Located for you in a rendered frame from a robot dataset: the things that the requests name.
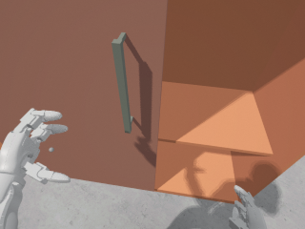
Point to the handle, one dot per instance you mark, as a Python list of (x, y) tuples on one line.
[(121, 76)]

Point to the robot left hand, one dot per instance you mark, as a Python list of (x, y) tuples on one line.
[(18, 145)]

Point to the left robot forearm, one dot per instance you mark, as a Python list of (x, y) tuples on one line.
[(11, 186)]

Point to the robot right hand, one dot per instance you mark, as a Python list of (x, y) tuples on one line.
[(251, 216)]

